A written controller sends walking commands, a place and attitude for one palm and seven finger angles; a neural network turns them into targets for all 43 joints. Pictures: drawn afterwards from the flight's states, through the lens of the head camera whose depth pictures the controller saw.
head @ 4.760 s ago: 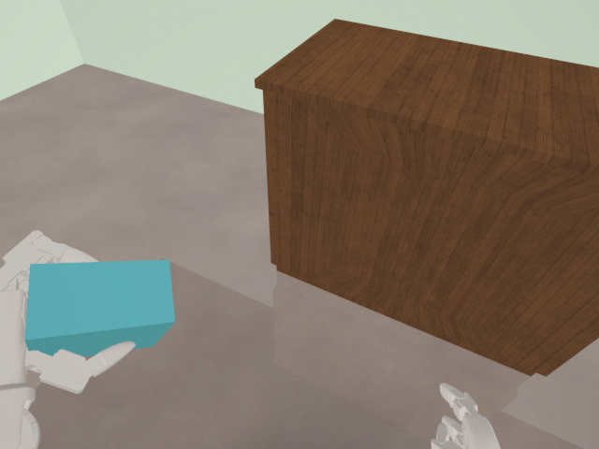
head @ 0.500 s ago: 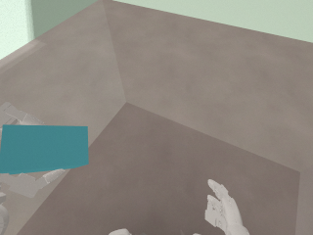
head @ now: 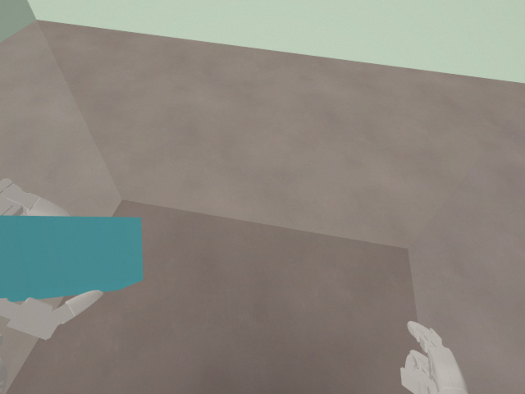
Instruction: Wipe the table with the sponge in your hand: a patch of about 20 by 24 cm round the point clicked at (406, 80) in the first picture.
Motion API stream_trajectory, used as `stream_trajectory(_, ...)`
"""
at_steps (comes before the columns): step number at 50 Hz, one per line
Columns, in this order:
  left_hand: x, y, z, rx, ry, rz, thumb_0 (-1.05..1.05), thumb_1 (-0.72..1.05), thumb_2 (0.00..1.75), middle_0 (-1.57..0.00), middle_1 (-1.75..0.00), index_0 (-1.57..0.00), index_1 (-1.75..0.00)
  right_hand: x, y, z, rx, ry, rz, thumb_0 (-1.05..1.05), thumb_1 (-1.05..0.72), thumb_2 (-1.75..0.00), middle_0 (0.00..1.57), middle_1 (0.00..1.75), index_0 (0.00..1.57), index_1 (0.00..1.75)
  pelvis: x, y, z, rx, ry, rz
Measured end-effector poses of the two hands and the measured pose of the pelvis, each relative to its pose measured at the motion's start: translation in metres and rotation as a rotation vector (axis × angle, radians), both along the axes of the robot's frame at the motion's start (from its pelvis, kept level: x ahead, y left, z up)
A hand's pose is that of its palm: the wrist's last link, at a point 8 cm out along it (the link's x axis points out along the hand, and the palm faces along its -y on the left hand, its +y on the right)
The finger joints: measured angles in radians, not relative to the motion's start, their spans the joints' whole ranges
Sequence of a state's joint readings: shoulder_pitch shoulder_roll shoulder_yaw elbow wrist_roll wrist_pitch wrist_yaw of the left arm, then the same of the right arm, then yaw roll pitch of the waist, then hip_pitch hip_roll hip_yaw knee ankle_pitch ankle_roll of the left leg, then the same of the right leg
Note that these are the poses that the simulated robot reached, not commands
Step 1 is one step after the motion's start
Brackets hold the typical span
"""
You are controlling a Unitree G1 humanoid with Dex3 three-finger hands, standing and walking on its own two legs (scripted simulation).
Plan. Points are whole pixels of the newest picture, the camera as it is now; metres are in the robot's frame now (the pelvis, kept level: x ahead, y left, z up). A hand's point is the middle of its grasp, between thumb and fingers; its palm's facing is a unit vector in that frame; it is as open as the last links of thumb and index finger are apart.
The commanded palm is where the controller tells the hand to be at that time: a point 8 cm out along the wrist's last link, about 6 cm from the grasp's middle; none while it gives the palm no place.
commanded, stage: turn to face it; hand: left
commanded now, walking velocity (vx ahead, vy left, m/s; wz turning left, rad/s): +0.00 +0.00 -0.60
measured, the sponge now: (90, 259) +0.23 +0.21 +0.16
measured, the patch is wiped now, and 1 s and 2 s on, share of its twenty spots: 0.00 0.00 0.00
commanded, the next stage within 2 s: none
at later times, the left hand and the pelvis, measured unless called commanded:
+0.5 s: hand (199, 284) +0.20 +0.09 +0.17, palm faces -0.02 -0.82 -0.57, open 10.7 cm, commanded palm +0.16 +0.16 +0.19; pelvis -0.09 -0.04 +0.00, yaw -20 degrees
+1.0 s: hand (301, 363) +0.14 -0.01 +0.17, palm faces -0.17 -0.85 -0.50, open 10.7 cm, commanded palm +0.11 +0.07 +0.19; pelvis -0.18 -0.06 -0.01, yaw -37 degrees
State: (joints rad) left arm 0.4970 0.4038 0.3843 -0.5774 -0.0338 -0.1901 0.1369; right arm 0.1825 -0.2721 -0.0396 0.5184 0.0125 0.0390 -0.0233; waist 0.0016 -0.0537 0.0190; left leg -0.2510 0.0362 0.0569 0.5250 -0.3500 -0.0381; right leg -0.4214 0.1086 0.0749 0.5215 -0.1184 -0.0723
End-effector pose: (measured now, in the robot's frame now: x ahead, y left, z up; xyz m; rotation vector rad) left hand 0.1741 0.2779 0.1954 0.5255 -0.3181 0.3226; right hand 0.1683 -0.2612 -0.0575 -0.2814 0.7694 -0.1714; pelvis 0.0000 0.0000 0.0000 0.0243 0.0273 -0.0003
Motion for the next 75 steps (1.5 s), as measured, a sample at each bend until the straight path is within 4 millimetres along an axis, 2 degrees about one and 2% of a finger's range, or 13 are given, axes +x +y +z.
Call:
stream_trajectory(6,-0.002,-0.003,-0.004,-0.013,0.002,-0.033,-0.01,-0.53,1.01,-0.66,-1.37,-0.66,-1.37,-0.034,0.032,-0.006,0.098,-0.029,-0.031,0.01,-0.9,-0.9,0.2,0.3,0.19,0.3,-0.017,0.003,0.002,-0.022,-0.044,-0.089)
stream_trajectory(12,0.011,-0.043,0.0,-0.011,0.025,-0.122,-0.01,-0.53,1.01,-0.66,-1.37,-0.66,-1.37,-0.075,0.045,-0.026,0.228,-0.009,-0.063,0.01,-0.9,-0.9,0.2,0.3,0.2,0.3,-0.034,-0.01,0.004,-0.059,-0.051,-0.188)
stream_trajectory(16,0.023,-0.086,-0.002,0.067,0.029,-0.214,-0.01,-0.53,1.01,-0.66,-1.37,-0.66,-1.37,-0.107,0.023,-0.046,0.273,-0.008,-0.117,0.01,-0.9,-0.9,0.21,0.3,0.2,0.3,-0.05,-0.033,-0.008,-0.06,-0.05,-0.239)
stream_trajectory(21,0.021,-0.13,-0.004,0.099,0.08,-0.343,-0.01,-0.53,1.01,-0.66,-1.37,-0.66,-1.37,-0.157,-0.03,-0.055,0.217,0.063,-0.267,0.01,-0.9,-0.9,0.21,0.3,0.2,0.3,-0.073,-0.042,-0.008,-0.037,-0.048,-0.298)
stream_trajectory(26,0.006,-0.144,0.004,0.139,0.102,-0.421,-0.01,-0.53,1.01,-0.66,-1.37,-0.66,-1.37,-0.206,-0.072,-0.038,0.115,0.088,-0.407,0.01,-0.9,-0.9,0.2,0.3,0.2,0.3,-0.088,-0.044,-0.001,-0.012,-0.038,-0.364)
stream_trajectory(31,-0.006,-0.139,0.009,0.101,0.039,-0.431,-0.01,-0.53,1.01,-0.66,-1.37,-0.66,-1.37,-0.24,-0.089,-0.018,0.03,0.076,-0.458,0.01,-0.91,-0.9,0.2,0.3,0.19,0.3,-0.101,-0.041,0.0,0.0,-0.024,-0.414)
stream_trajectory(40,-0.018,-0.147,-0.005,-0.013,0.0,-0.45,-0.01,-0.53,1.01,-0.66,-1.37,-0.66,-1.37,-0.267,-0.059,-0.01,0.072,-0.045,-0.49,0.01,-0.91,-0.9,0.2,0.3,0.19,0.3,-0.13,-0.035,0.0,-0.035,-0.055,-0.517)
stream_trajectory(47,-0.036,-0.208,-0.004,0.041,0.01,-0.571,-0.01,-0.53,1.01,-0.65,-1.37,-0.66,-1.37,-0.299,-0.039,-0.035,0.224,-0.102,-0.495,0.01,-0.9,-0.9,0.2,0.3,0.2,0.3,-0.163,-0.055,-0.008,-0.055,-0.042,-0.62)
stream_trajectory(52,-0.051,-0.252,-0.006,0.079,0.038,-0.678,-0.01,-0.53,1.01,-0.65,-1.37,-0.66,-1.37,-0.353,-0.053,-0.058,0.251,-0.023,-0.582,0.01,-0.9,-0.9,0.21,0.3,0.2,0.3,-0.192,-0.06,-0.012,-0.047,-0.05,-0.669)
stream_trajectory(58,-0.069,-0.271,0.003,0.138,0.087,-0.776,-0.01,-0.53,1.01,-0.65,-1.37,-0.66,-1.37,-0.427,-0.073,-0.045,0.184,0.058,-0.755,0.01,-0.9,-0.9,0.2,0.3,0.2,0.3,-0.21,-0.06,0.0,-0.013,-0.036,-0.751)
stream_trajectory(63,-0.076,-0.271,0.008,0.113,0.053,-0.805,-0.01,-0.53,1.01,-0.65,-1.37,-0.66,-1.37,-0.47,-0.081,-0.026,0.101,0.076,-0.83,0.01,-0.91,-0.9,0.2,0.3,0.19,0.3,-0.22,-0.056,0.004,0.005,-0.023,-0.809)
stream_trajectory(70,-0.083,-0.274,-0.004,0.025,0.011,-0.858,-0.01,-0.53,1.01,-0.65,-1.37,-0.66,-1.37,-0.495,-0.071,-0.009,0.027,0.007,-0.884,0.01,-0.91,-0.9,0.2,0.3,0.19,0.3,-0.235,-0.04,-0.002,-0.002,-0.039,-0.894)
stream_trajectory(75,-0.098,-0.293,-0.007,0.016,0.042,-0.894,-0.01,-0.54,1.01,-0.65,-1.37,-0.66,-1.37,-0.5,-0.049,-0.014,0.1,-0.091,-0.909,0.01,-0.91,-0.9,0.2,0.3,0.19,0.3,-0.25,-0.039,0.0,-0.038,-0.039,-0.969)
